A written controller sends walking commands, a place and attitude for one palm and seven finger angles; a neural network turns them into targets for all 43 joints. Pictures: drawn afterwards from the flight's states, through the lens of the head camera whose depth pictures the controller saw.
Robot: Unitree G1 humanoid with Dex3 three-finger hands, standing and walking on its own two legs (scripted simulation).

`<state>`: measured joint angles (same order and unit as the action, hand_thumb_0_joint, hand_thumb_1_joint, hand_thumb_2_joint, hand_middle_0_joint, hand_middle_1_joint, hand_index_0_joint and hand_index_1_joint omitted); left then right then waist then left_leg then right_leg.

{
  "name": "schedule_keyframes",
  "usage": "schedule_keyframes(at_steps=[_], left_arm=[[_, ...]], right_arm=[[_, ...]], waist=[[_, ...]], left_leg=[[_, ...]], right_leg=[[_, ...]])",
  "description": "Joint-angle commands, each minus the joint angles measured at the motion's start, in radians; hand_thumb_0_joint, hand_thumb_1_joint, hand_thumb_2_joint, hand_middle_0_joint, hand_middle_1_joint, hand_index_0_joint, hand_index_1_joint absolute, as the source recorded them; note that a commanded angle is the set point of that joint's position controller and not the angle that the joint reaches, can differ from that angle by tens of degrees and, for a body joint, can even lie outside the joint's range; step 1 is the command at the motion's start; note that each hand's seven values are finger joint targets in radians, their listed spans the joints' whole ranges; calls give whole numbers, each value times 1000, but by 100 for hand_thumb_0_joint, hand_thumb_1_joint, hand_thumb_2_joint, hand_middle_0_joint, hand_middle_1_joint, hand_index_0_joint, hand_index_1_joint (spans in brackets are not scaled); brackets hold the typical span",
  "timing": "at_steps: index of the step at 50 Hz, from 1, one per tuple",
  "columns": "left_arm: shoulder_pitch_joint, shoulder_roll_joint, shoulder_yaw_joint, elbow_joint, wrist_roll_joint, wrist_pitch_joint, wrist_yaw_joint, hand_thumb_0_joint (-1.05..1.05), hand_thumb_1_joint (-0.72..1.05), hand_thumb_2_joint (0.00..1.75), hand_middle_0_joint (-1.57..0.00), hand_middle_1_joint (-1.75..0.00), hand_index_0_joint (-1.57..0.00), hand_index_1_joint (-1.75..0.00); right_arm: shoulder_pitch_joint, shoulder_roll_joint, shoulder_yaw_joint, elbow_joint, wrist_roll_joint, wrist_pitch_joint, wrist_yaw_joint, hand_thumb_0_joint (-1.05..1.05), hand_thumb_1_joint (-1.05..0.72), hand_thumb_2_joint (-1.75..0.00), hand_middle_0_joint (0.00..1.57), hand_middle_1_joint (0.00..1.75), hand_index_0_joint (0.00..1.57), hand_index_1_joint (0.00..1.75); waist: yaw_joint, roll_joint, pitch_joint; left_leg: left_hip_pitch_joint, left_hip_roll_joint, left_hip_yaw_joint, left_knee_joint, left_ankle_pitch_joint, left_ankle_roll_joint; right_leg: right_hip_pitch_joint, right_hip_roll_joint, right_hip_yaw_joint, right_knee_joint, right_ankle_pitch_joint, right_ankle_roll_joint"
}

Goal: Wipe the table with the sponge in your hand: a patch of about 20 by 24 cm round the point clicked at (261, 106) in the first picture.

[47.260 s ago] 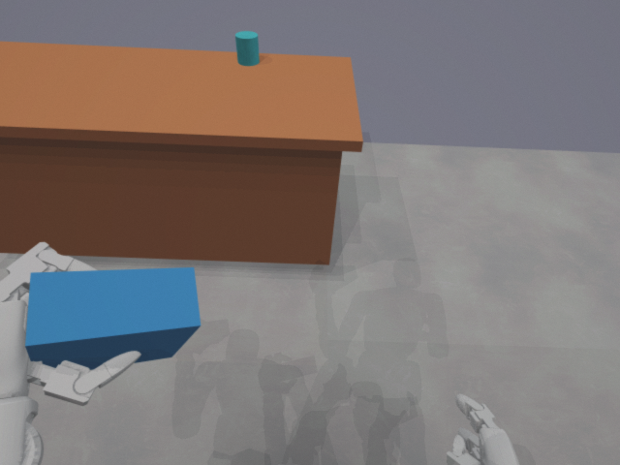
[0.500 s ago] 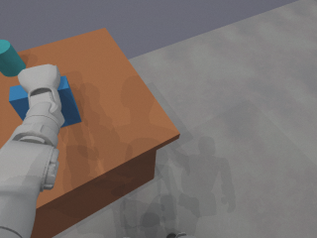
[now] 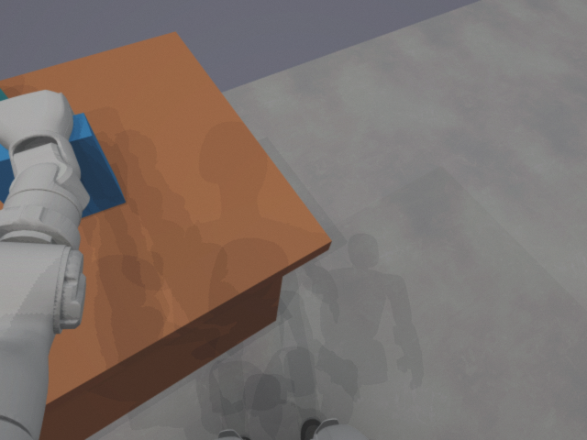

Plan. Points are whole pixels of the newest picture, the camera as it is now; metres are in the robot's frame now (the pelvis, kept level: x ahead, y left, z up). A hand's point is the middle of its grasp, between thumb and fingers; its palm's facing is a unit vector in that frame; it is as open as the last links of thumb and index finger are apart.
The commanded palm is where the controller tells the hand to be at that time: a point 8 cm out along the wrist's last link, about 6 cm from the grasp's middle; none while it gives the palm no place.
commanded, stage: slide back across to the first lane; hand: left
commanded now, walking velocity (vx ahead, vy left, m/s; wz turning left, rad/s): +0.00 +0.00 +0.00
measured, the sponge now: (64, 186) +0.49 +0.29 +0.00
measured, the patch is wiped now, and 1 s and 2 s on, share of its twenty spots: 1.00 1.00 1.00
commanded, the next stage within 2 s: wipe back along the first lane in 0.48 s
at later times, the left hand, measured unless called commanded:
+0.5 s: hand out of the picture +0.48 +0.35 +0.06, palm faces -0.16 -0.02 -0.99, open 10.2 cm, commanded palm +0.47 +0.34 +0.11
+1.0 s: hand out of the picture +0.43 +0.33 +0.05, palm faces -0.11 +0.01 -0.99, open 10.2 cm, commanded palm +0.41 +0.32 +0.09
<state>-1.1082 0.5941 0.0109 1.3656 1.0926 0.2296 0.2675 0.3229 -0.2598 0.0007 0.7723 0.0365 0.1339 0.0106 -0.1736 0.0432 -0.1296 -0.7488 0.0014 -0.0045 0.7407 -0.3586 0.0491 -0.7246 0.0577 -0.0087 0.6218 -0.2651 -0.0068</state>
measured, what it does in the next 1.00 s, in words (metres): stands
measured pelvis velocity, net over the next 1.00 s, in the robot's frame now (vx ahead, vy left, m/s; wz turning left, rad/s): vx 0.02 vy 0.00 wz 0.04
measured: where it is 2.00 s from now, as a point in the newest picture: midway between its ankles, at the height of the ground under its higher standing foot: outside the picture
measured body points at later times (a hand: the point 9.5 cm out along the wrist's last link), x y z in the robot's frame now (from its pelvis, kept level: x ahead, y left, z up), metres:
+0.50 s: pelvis +0.03 +0.00 +0.01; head +0.13 +0.02 +0.45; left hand +0.48 +0.35 +0.11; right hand +0.05 -0.28 -0.11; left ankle -0.02 +0.08 -0.71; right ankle +0.00 -0.12 -0.71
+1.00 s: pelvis +0.02 +0.00 +0.02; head +0.08 +0.00 +0.46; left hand +0.43 +0.33 +0.11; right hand +0.08 -0.27 -0.12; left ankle -0.02 +0.08 -0.71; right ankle +0.00 -0.12 -0.71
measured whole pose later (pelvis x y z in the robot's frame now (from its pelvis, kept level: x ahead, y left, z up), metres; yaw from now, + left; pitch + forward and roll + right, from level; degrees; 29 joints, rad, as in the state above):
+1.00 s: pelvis +0.02 +0.00 +0.02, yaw +2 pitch +14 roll -2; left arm -0.74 0.57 -0.01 1.08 1.06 0.08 0.25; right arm 0.26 -0.26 -0.03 0.77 0.06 0.19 0.01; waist -0.05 0.04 -0.12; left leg -0.52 -0.02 -0.03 0.62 -0.34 0.04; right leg -0.50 0.04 -0.02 0.52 -0.27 -0.01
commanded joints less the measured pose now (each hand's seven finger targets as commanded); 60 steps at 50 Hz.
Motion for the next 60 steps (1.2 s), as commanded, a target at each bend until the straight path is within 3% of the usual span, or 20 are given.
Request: schedule_keyframes(at_steps=[1, 6, 8, 11, 12, 15, 20, 22, 27, 30, 32, 34, 35, 39, 40, 41, 43, 48, 56, 60], left_arm=[[-332, 333, 3, -171, 49, 24, 17, 0, 10, 130, -120, -160, -120, -160], [-303, 369, 14, -187, 41, 12, -11, 0, 10, 130, -120, -160, -120, -160], [-271, 405, 50, -228, 27, -10, -23, 0, 10, 130, -120, -160, -120, -160], [-243, 402, 39, -256, 16, -42, -47, 0, 10, 130, -120, -160, -120, -160], [-275, 407, 46, -312, 12, -65, -55, 0, 10, 130, -120, -160, -120, -160], [-200, 393, 39, -309, 30, -95, -65, 0, 10, 130, -120, -160, -120, -160], [-135, 356, 42, -362, 4, -151, -76, 0, 10, 130, -120, -160, -120, -160], [-160, 335, 33, -403, -7, -174, -78, 0, 10, 130, -120, -160, -120, -160], [-116, 401, 94, -414, 1, -182, -64, 0, 10, 130, -120, -160, -120, -160], [-83, 324, 40, -408, 5, -179, -57, 0, 10, 130, -120, -160, -120, -160], [-31, 311, 59, -441, -10, -187, -58, 0, 10, 130, -120, -160, -120, -160], [15, 303, 58, -411, -16, -181, -52, 0, 10, 130, -120, -160, -120, -160], [22, 256, 26, -409, -24, -176, -52, 0, 10, 130, -120, -160, -120, -160], [62, 261, 48, -413, -33, -168, -39, 0, 10, 130, -120, -160, -120, -160], [43, 222, 15, -433, -36, -167, -38, 0, 10, 130, -120, -160, -120, -160], [81, 245, 37, -400, -28, -159, -35, 0, 10, 130, -120, -160, -120, -160], [47, 208, -1, -410, -27, -159, -36, 0, 10, 130, -120, -160, -120, -160], [83, 168, -15, -390, -29, -153, -22, 0, 10, 130, -120, -160, -120, -160], [142, 169, -4, -355, -35, -143, 4, 0, 10, 130, -120, -160, -120, -160], [113, 153, -25, -366, -33, -138, 9, 0, 10, 130, -120, -160, -120, -160]], right_arm=[[136, -192, -54, -58, -1, -4, -8, 0, -90, -90, 20, 30, 20, 30], [134, -197, -52, -59, 6, 5, -13, 0, -90, -90, 20, 30, 20, 30], [132, -197, -55, -62, 9, 5, -15, 0, -90, -90, 20, 30, 20, 30], [130, -196, -56, -64, 14, 6, -19, 0, -90, -90, 20, 30, 20, 30], [126, -195, -59, -67, 15, 3, -24, 0, -90, -90, 20, 30, 20, 30], [137, -197, -67, -57, 13, 8, -24, 0, -90, -90, 20, 30, 20, 30], [136, -193, -80, -52, 12, 17, -28, 0, -90, -90, 20, 30, 20, 30], [124, -189, -84, -51, 14, 14, -28, 0, -90, -90, 20, 30, 20, 30], [108, -196, -85, -46, 9, 29, -25, 0, -90, -90, 20, 30, 20, 30], [102, -191, -90, -46, 4, 32, -18, 0, -90, -90, 20, 30, 20, 30], [86, -186, -93, -58, 4, 30, -15, 0, -90, -90, 20, 30, 20, 30], [79, -188, -91, -53, 4, 38, -12, 0, -90, -90, 20, 30, 20, 30], [71, -185, -93, -57, 5, 39, -12, 0, -90, -90, 20, 30, 20, 30], [48, -186, -91, -58, 8, 43, -11, 0, -90, -90, 20, 30, 20, 30], [41, -184, -92, -60, 7, 43, -9, 0, -90, -90, 20, 30, 20, 30], [39, -184, -91, -60, 10, 45, -9, 0, -90, -90, 20, 30, 20, 30], [25, -182, -85, -60, 13, 46, -10, 0, -90, -90, 20, 30, 20, 30], [1, -174, -83, -65, 14, 41, -13, 0, -90, -90, 20, 30, 20, 30], [-25, -174, -74, -81, 20, 32, -18, 0, -90, -90, 20, 30, 20, 30], [-34, -172, -72, -82, 24, 23, -21, 0, -90, -90, 20, 30, 20, 30]], waist=[[40, 85, -452], [41, 52, -402], [62, 66, -435], [57, 69, -392], [57, 94, -416], [60, 101, -387], [68, 99, -384], [66, 132, -385], [90, 130, -403], [84, 117, -398], [109, 129, -443], [105, 86, -415], [97, 67, -394], [111, 52, -365], [100, 37, -366], [111, 25, -342], [101, 38, -307], [111, 37, -276], [119, -29, -244], [115, -11, -233]], left_leg=[[304, 4, -40, -75, 395, -8], [296, 2, -38, -98, 379, -4], [326, 0, -37, -103, 428, -4], [331, -3, -31, -113, 425, -1], [372, 3, -39, -120, 469, -5], [411, 3, -40, -111, 530, -12], [469, 9, -52, -104, 662, -30], [506, 16, -55, -107, 714, -37], [508, 10, -52, -101, 776, -43], [525, 12, -57, -93, 797, -47], [548, 15, -57, -94, 855, -51], [519, 12, -56, -95, 804, -47], [503, 7, -49, -100, 757, -40], [489, 3, -48, -118, 722, -34], [487, 3, -44, -120, 698, -31], [459, -4, -43, -128, 648, -29], [459, -2, -52, -142, 613, -31], [446, -5, -53, -162, 507, -30], [358, -18, -39, -184, 345, -7], [353, -18, -35, -191, 307, -3]], right_leg=[[265, 9, -7, -47, 287, -45], [297, 7, -4, -70, 292, -44], [344, 4, 3, -70, 345, -46], [356, 5, 5, -89, 359, -46], [360, 3, 7, -85, 377, -51], [338, 10, 0, -91, 397, -55], [332, 14, -9, -91, 445, -58], [316, 10, -7, -93, 456, -60], [353, 5, -3, -86, 503, -64], [330, 8, -12, -84, 494, -60], [365, 4, -7, -84, 534, -63], [373, 5, -10, -83, 515, -59], [373, 5, -10, -91, 503, -57], [391, 0, -9, -94, 497, -60], [391, -1, -9, -97, 498, -57], [400, 0, -8, -101, 470, -60], [372, -1, -10, -102, 426, -64], [351, -1, -14, -113, 330, -69], [381, -6, 1, -128, 262, -64], [370, -10, 6, -133, 232, -62]])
